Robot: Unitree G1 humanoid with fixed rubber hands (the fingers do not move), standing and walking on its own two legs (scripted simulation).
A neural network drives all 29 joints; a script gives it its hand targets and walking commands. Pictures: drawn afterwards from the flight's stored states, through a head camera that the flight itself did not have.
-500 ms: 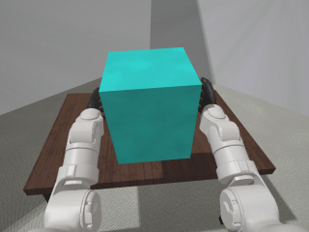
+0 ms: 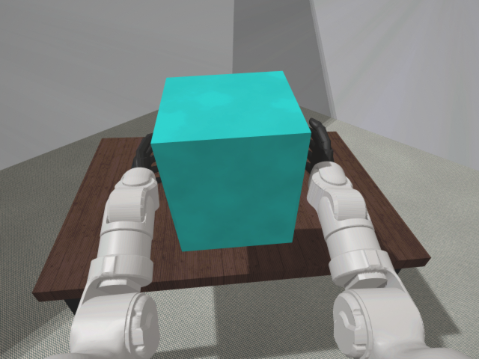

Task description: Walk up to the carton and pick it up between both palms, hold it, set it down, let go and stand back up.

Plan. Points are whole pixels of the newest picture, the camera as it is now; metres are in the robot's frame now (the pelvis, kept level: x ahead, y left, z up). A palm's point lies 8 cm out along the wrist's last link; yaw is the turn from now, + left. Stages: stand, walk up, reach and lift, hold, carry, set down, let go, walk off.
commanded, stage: hold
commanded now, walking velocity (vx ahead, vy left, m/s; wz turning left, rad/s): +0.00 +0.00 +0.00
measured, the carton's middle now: (231, 162) +0.42 +0.03 +0.16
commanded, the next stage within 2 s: none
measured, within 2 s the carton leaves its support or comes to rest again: neither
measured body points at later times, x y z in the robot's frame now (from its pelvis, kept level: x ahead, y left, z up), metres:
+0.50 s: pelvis -0.01 +0.00 +0.00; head -0.08 +0.01 +0.44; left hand +0.36 +0.18 +0.18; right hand +0.38 -0.12 +0.20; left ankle +0.05 +0.14 -0.74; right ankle +0.01 -0.10 -0.74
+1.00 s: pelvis +0.00 +0.00 +0.00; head -0.06 +0.01 +0.45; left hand +0.37 +0.18 +0.17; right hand +0.39 -0.12 +0.19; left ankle +0.05 +0.14 -0.74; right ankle +0.01 -0.10 -0.74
